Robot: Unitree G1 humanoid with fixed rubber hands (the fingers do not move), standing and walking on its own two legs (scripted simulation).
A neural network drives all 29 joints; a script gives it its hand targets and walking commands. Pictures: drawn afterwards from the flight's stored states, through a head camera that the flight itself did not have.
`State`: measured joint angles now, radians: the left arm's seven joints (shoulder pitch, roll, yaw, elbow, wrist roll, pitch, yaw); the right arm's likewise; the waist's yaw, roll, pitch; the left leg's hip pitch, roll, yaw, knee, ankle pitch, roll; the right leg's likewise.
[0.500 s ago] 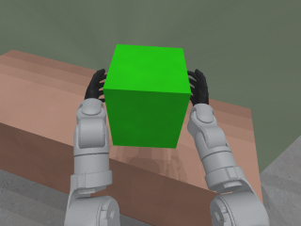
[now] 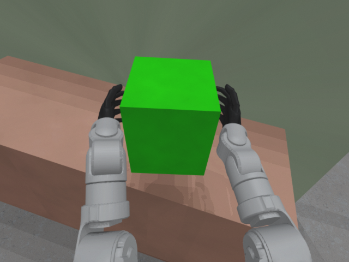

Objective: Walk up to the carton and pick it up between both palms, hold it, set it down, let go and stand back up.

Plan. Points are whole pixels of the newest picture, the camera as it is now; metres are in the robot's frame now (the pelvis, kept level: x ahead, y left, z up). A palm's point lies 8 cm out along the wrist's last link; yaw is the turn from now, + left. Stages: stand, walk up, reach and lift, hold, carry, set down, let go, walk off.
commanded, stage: hold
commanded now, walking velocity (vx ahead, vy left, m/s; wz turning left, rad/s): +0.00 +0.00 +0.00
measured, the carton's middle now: (170, 117) +0.40 +0.00 +0.15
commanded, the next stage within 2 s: none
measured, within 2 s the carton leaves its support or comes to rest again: neither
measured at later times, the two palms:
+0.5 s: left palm (103, 120) +0.35 +0.14 +0.17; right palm (228, 117) +0.36 -0.12 +0.18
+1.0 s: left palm (107, 123) +0.36 +0.14 +0.16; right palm (228, 122) +0.36 -0.13 +0.17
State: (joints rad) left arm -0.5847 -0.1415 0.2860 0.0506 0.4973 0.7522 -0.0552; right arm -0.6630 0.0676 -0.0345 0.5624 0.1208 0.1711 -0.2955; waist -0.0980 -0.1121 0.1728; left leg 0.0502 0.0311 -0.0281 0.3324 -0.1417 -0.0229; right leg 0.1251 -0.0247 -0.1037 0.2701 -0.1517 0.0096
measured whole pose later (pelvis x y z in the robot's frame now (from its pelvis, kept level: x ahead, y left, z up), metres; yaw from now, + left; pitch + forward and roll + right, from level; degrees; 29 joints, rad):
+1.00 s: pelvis +0.01 +0.00 +0.00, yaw +0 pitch -14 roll -1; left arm -0.55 -0.13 0.28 0.03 0.48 0.76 -0.06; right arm -0.64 0.07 0.00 0.54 0.15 0.18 -0.31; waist -0.09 -0.11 0.17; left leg 0.07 0.04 -0.02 0.33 -0.15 -0.03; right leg 0.14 -0.02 -0.11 0.27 -0.16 0.01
